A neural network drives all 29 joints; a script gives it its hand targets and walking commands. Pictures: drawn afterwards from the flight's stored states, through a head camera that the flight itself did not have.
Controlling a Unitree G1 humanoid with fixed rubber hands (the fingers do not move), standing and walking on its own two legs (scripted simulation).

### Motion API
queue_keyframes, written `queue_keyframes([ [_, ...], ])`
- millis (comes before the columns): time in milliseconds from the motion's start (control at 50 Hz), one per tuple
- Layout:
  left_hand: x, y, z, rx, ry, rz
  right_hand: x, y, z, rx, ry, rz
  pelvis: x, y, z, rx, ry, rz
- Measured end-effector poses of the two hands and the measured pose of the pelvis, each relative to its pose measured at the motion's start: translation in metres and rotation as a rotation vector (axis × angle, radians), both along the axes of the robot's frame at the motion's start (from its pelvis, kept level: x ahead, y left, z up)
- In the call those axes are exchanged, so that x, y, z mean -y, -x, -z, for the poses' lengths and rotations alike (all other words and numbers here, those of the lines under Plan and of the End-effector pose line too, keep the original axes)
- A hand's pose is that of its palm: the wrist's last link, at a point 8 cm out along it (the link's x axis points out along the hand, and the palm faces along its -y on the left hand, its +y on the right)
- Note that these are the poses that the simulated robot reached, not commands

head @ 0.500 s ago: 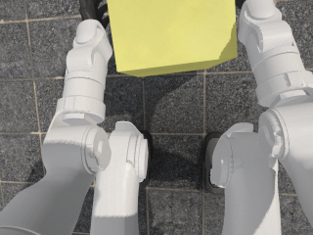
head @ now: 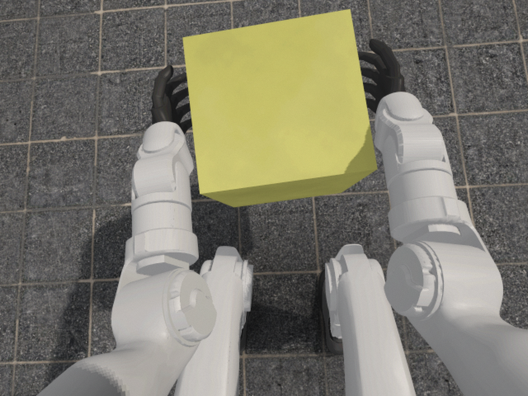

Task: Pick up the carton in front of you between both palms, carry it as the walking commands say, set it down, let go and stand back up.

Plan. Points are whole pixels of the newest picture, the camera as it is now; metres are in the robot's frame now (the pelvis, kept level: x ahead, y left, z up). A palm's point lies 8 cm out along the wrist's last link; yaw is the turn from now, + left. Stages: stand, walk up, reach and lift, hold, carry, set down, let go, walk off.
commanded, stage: reach and lift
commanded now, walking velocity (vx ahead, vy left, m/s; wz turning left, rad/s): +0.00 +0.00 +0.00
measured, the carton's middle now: (278, 131) +0.49 +0.01 -0.13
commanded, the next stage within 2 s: none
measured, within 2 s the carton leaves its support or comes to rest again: neither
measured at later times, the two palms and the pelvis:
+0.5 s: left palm (110, 96) +0.45 +0.15 +0.11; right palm (459, 70) +0.46 -0.15 +0.10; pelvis +0.05 +0.00 +0.13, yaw -1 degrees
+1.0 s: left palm out of the picture +0.41 +0.15 +0.26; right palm out of the picture +0.40 -0.15 +0.25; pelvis +0.09 +0.00 +0.26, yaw -2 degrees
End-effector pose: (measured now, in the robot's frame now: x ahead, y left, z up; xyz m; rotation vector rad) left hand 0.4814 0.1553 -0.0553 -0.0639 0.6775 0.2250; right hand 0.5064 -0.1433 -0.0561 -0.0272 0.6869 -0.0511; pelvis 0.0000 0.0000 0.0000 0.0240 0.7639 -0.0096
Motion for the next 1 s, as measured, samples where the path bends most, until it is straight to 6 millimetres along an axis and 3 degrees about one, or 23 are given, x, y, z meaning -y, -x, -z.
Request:
queue_keyframes([
  [200,0.005,0.011,-0.060,0.010,0.002,0.015,0.005,0.019,-0.057,0.008,-0.021,0.032,-0.002,-0.018,-0.046,0.047,0.004,0.010],
  [480,0.005,0.034,-0.155,0.000,0.006,0.035,0.005,0.048,-0.151,-0.003,-0.023,0.057,-0.001,-0.043,-0.127,0.190,0.013,0.011],
  [800,0.006,0.059,-0.252,-0.001,0.003,0.069,0.007,0.083,-0.249,-0.002,-0.022,0.088,-0.003,-0.072,-0.214,0.413,0.024,0.015],
  [1000,0.008,0.073,-0.311,0.013,-0.004,0.094,0.008,0.103,-0.309,0.013,-0.019,0.106,-0.004,-0.087,-0.257,0.584,0.030,0.016],
])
